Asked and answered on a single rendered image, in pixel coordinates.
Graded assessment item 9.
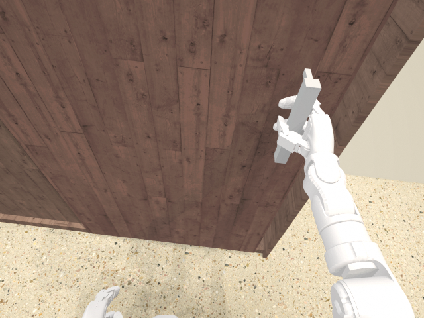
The handle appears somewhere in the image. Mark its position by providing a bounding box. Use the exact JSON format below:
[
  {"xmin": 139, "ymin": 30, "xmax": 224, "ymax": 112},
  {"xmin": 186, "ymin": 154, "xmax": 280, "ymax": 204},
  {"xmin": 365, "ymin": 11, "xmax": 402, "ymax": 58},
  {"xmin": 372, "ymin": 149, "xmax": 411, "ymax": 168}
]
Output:
[{"xmin": 274, "ymin": 68, "xmax": 321, "ymax": 164}]

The wardrobe door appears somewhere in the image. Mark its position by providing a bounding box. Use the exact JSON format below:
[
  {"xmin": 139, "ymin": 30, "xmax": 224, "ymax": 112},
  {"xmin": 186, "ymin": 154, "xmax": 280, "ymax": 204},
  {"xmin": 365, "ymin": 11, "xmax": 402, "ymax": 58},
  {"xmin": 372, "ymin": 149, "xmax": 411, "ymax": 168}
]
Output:
[
  {"xmin": 0, "ymin": 0, "xmax": 398, "ymax": 253},
  {"xmin": 0, "ymin": 119, "xmax": 81, "ymax": 223}
]

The left robot hand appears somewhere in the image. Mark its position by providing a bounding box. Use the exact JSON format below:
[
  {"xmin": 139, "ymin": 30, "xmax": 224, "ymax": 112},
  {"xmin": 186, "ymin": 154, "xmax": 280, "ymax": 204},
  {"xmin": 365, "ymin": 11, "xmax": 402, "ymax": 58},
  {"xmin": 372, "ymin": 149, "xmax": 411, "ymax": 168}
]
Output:
[{"xmin": 82, "ymin": 286, "xmax": 123, "ymax": 318}]

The right robot forearm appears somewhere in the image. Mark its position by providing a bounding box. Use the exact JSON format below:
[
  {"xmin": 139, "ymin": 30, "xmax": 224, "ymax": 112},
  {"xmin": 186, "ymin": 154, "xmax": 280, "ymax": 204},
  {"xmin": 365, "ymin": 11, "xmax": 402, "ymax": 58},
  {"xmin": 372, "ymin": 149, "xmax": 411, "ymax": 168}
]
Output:
[{"xmin": 303, "ymin": 152, "xmax": 415, "ymax": 318}]

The robot right upper arm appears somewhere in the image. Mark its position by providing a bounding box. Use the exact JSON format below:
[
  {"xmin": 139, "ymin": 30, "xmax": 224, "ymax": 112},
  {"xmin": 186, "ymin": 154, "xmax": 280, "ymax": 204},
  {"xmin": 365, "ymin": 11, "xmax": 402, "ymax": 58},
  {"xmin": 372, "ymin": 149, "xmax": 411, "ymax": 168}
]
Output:
[{"xmin": 331, "ymin": 276, "xmax": 413, "ymax": 318}]

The right robot hand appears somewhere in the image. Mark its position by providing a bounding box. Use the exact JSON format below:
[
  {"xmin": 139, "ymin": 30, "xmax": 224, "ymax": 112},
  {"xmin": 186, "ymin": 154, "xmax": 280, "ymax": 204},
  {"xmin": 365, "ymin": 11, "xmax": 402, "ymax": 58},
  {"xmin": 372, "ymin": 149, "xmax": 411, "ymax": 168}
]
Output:
[{"xmin": 273, "ymin": 95, "xmax": 334, "ymax": 161}]

